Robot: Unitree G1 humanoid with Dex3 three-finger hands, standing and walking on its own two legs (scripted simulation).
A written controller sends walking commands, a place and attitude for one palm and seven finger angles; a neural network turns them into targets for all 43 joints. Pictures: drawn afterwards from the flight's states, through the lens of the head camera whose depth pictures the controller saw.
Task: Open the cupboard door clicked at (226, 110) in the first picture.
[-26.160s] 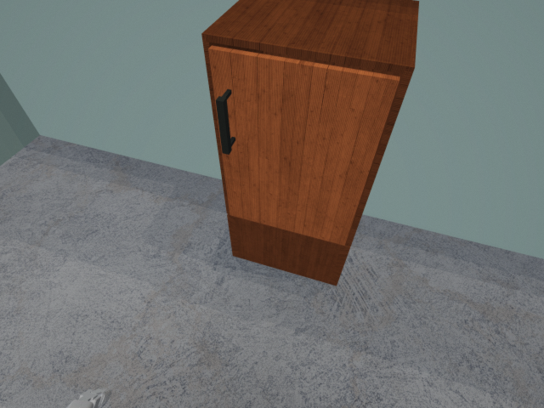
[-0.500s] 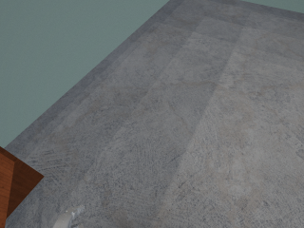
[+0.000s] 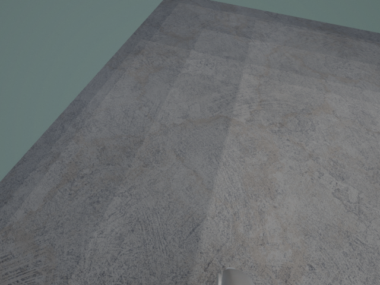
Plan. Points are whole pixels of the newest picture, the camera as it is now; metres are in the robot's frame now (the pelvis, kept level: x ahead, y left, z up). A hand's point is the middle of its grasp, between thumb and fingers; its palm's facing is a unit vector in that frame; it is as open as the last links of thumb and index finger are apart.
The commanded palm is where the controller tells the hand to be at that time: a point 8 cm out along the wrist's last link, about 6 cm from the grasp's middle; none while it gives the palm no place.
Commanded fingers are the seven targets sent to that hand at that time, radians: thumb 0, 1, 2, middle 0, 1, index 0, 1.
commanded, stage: walk to a spot facing it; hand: left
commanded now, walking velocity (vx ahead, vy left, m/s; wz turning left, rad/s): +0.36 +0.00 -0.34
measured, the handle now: out of the picture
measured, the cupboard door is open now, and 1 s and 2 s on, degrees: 45 45 45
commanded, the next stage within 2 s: turn to face it in 0.66 s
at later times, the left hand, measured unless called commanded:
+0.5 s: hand (145, 221) +0.29 +0.14 -0.18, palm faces -0.07 -0.98 -0.20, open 7.2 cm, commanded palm none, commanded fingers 0.00 0.90 0.90 -0.20 -0.30 -0.20 -0.30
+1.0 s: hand (179, 146) +0.55 +0.07 -0.17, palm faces -0.10 -0.97 -0.21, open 7.3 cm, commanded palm none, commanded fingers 0.00 0.90 0.90 -0.20 -0.30 -0.20 -0.30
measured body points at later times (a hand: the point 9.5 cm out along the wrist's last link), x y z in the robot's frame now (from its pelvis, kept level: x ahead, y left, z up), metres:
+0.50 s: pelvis +0.23 -0.05 +0.00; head +0.26 -0.04 +0.44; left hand +0.29 +0.19 -0.16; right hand +0.26 -0.29 -0.15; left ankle +0.34 +0.07 -0.72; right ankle +0.16 -0.14 -0.74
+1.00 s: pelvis +0.43 -0.10 -0.02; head +0.47 -0.11 +0.43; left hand +0.56 +0.12 -0.16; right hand +0.36 -0.33 -0.18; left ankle +0.38 +0.03 -0.70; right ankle +0.45 -0.22 -0.74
